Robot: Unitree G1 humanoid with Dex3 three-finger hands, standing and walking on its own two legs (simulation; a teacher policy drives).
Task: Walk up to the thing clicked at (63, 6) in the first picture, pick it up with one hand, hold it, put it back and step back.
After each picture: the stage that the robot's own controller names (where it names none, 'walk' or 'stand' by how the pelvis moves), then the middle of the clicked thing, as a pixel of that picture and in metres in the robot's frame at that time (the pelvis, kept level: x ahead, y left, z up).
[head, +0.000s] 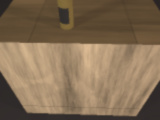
stand; (65, 3) +0.73 +0.10 +0.14
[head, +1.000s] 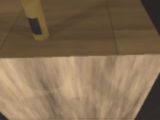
walk; (34, 12) +0.62 +0.24 +0.16
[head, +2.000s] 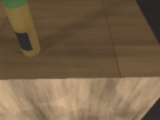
walk; (23, 25) +0.50 +0.23 +0.16
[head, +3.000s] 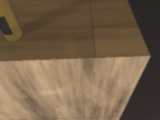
stand; (0, 9) +0.57 +0.33 +0.17
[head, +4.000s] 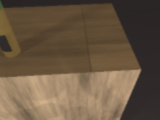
stand; (1, 28) +0.54 +0.33 +0.14
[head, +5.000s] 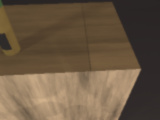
stand; (1, 26) +0.55 +0.33 +0.14
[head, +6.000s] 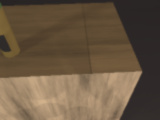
stand; (0, 28) +0.54 +0.33 +0.14
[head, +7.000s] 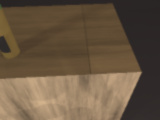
stand; (0, 29) +0.53 +0.34 +0.14
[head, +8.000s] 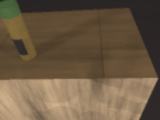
rise first; (19, 33) +0.53 +0.31 +0.14
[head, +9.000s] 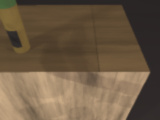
go down; (13, 24) +0.57 +0.29 +0.15
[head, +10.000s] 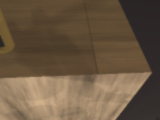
go down; out of the picture +0.52 +0.29 +0.16
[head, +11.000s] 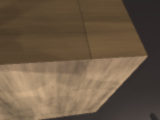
close in; out of the picture +0.52 +0.31 +0.18
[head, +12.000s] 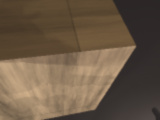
close; out of the picture +0.55 +0.32 +0.19
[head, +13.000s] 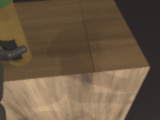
lift; (8, 29) +0.41 +0.20 +0.23
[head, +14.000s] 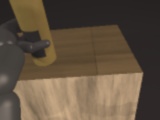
lift; (33, 22) +0.33 +0.14 +0.35
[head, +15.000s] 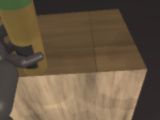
hold; (25, 34) +0.32 +0.15 +0.29
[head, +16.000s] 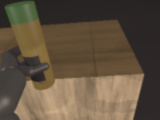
hold; (33, 49) +0.34 +0.16 +0.25
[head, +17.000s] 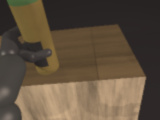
hold; (36, 32) +0.32 +0.13 +0.32
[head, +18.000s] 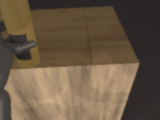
crouch; (20, 26) +0.40 +0.19 +0.26
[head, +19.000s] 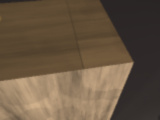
lower; out of the picture +0.49 +0.24 +0.34
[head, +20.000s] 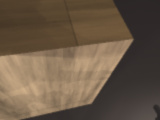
lower; out of the picture +0.53 +0.28 +0.20
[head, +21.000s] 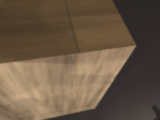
lower; out of the picture +0.52 +0.29 +0.20
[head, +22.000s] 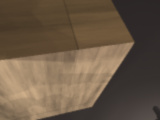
lower; out of the picture +0.52 +0.29 +0.20
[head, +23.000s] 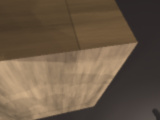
lower; out of the picture +0.52 +0.30 +0.20
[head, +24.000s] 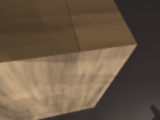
open; out of the picture +0.52 +0.30 +0.20
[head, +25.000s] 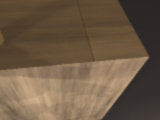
sink last; out of the picture +0.49 +0.29 +0.19
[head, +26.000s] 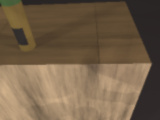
stand; (19, 22) +0.56 +0.31 +0.18
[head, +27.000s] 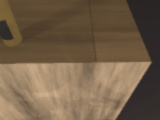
stand; (0, 12) +0.53 +0.30 +0.17
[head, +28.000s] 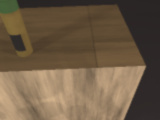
stand; (16, 28) +0.55 +0.29 +0.14
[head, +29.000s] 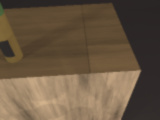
stand; (3, 34) +0.52 +0.32 +0.14
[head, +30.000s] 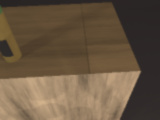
stand; (1, 33) +0.51 +0.32 +0.14
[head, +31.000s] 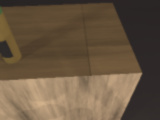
stand; (1, 34) +0.50 +0.32 +0.14
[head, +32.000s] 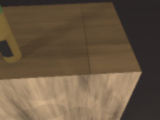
stand; (1, 33) +0.50 +0.32 +0.14
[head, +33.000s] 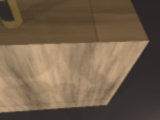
walk; out of the picture +0.58 +0.28 +0.16
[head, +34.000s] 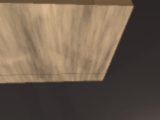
walk; out of the picture +0.83 +0.32 +0.15
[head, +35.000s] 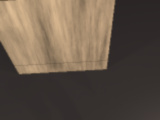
stand; out of the picture +1.15 +0.37 +0.16
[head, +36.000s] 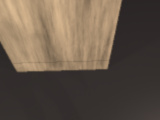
stand; out of the picture +1.11 +0.30 +0.15
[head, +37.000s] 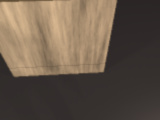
stand; out of the picture +1.12 +0.30 +0.14
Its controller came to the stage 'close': yes
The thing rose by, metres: 0.22
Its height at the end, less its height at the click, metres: +0.00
